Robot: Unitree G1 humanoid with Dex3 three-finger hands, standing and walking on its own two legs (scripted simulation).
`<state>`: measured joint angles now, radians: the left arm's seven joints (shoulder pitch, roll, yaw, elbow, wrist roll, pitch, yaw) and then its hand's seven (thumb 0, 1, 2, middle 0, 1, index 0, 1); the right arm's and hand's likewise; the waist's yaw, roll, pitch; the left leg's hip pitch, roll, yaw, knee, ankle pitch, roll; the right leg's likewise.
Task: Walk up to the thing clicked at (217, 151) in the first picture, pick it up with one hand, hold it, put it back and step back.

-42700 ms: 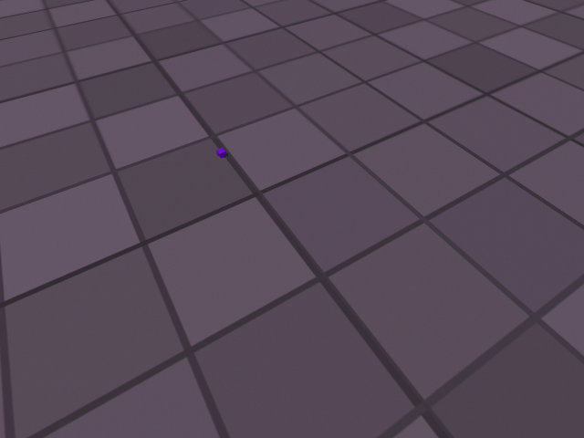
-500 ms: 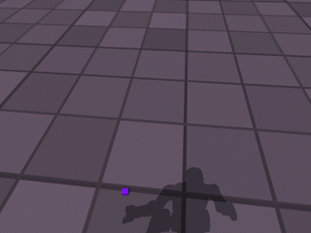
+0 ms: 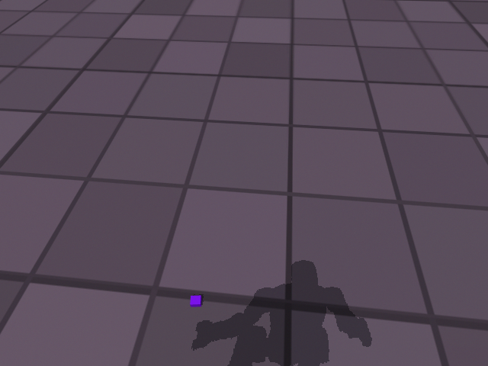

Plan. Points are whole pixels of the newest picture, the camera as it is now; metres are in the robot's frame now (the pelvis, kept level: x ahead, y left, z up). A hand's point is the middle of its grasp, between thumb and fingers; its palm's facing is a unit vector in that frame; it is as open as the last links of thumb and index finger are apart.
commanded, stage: stand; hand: left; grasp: from above
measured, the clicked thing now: (196, 301) +0.46 +0.24 -0.77
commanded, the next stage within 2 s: rise first in 0.40 s
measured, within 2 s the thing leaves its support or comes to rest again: neither
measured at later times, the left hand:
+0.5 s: hand out of the picture +0.07 +0.25 -0.16, palm faces -0.02 -0.94 -0.34, open 7.4 cm
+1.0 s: hand out of the picture +0.14 +0.25 -0.20, palm faces -0.08 -0.91 -0.40, open 11.9 cm
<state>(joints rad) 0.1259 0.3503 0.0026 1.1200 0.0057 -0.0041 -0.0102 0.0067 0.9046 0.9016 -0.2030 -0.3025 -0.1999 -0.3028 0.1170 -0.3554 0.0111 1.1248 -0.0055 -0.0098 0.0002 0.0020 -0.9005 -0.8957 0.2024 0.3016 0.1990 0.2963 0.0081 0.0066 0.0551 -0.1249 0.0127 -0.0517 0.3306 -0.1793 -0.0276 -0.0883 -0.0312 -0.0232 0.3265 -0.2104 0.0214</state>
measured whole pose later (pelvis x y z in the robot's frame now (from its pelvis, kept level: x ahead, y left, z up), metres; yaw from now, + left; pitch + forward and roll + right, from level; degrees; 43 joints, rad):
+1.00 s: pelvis -0.02 +0.01 -0.05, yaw -3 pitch +12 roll -1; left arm 0.08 0.30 0.15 0.80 0.15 0.17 0.00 0.00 -0.14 0.76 -0.34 -0.76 -0.33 -0.76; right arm 0.25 -0.25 -0.04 0.65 0.02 -0.06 -0.01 0.01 -0.90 -0.89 0.20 0.30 0.20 0.30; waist -0.02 0.01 -0.07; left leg -0.67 0.02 -0.02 0.88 -0.41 -0.02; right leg -0.64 -0.02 0.02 0.86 -0.42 0.03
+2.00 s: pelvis -0.07 +0.01 -0.28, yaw -4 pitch +33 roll -2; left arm -0.24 0.50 0.15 0.73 0.68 -0.08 0.09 0.00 -0.19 0.67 -0.50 -0.66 -0.49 -0.68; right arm 0.06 -0.30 -0.06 0.64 0.00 -0.18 0.02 0.01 -0.96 -0.91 0.20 0.30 0.20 0.30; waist -0.02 0.02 -0.17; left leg -1.75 0.01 -0.07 1.85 -0.67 -0.04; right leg -1.71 0.01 0.01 1.83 -0.70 0.04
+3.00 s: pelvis -0.09 +0.02 -0.44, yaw -9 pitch +35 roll -9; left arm -0.91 0.80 0.16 1.41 1.28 -0.26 0.37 0.00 -0.02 0.58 -0.54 -0.54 -0.53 -0.54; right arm 0.11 -0.26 0.04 0.74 -0.14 -0.03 0.13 0.00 -0.90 -0.90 0.20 0.30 0.20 0.30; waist -0.19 -0.02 -0.05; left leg -2.30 -0.01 -0.16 2.38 -0.69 -0.03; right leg -2.20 0.04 -0.03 2.30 -0.71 0.07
